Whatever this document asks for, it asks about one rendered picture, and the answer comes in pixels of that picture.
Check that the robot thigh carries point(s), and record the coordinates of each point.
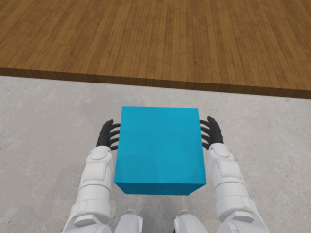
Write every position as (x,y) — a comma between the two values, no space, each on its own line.
(129,223)
(188,223)

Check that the right robot thigh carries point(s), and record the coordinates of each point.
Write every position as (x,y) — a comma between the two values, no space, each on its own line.
(188,223)

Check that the robot right hand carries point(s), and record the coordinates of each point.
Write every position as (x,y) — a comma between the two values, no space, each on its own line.
(214,132)

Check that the carton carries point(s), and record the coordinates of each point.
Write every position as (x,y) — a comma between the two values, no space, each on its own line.
(160,151)

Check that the robot left forearm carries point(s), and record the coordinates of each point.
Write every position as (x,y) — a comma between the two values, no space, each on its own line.
(92,203)

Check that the left robot thigh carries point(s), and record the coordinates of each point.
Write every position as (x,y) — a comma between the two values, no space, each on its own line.
(129,223)

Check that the robot left hand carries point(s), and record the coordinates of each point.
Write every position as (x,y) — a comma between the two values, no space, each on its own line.
(105,135)

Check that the robot right forearm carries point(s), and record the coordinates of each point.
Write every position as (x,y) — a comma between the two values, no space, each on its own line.
(233,201)

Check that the left robot upper arm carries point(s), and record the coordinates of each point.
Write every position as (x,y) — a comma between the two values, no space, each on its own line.
(94,228)

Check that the right robot upper arm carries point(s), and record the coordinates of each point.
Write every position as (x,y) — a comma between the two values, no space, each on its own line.
(236,226)

